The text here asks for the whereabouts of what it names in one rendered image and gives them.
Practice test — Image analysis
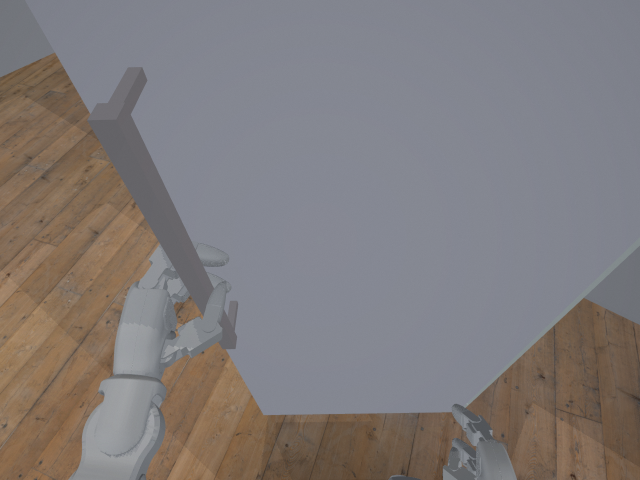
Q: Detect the left robot hand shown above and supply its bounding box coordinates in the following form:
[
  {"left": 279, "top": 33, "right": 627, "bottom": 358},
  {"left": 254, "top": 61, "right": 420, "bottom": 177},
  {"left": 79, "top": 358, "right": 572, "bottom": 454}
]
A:
[{"left": 113, "top": 241, "right": 231, "bottom": 381}]

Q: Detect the right robot hand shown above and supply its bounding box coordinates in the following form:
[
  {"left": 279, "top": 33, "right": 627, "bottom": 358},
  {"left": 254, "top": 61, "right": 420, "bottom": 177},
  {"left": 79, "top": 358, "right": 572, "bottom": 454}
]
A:
[{"left": 443, "top": 404, "right": 517, "bottom": 480}]

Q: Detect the handle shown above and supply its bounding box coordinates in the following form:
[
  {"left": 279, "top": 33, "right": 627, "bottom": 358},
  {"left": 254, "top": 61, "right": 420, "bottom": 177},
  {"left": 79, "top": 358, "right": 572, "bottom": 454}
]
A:
[{"left": 87, "top": 67, "right": 238, "bottom": 349}]

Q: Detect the left robot forearm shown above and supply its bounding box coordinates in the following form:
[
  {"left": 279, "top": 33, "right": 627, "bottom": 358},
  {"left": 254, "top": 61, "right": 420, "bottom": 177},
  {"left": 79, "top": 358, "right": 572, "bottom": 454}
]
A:
[{"left": 68, "top": 375, "right": 167, "bottom": 480}]

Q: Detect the fridge door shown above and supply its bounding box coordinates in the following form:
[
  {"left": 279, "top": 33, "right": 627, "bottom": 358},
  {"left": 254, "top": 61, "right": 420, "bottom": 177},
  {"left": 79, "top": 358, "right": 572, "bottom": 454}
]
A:
[{"left": 25, "top": 0, "right": 640, "bottom": 415}]

